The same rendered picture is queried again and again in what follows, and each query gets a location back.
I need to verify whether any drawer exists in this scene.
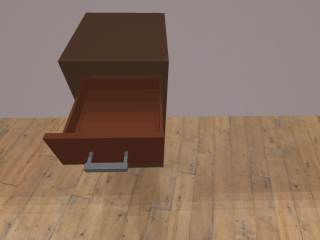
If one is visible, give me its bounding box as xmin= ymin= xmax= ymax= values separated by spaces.
xmin=42 ymin=77 xmax=165 ymax=165

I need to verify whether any handle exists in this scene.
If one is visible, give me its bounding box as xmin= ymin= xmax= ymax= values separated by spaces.
xmin=83 ymin=151 xmax=128 ymax=173

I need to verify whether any cabinet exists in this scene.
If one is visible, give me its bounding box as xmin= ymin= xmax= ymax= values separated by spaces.
xmin=58 ymin=12 xmax=169 ymax=168

